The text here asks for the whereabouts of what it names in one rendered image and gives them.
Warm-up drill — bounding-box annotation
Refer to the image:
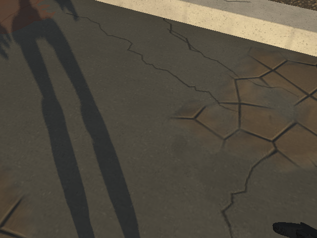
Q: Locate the right robot hand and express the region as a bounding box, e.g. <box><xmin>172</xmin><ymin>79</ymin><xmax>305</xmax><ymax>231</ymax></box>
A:
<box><xmin>272</xmin><ymin>222</ymin><xmax>317</xmax><ymax>238</ymax></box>

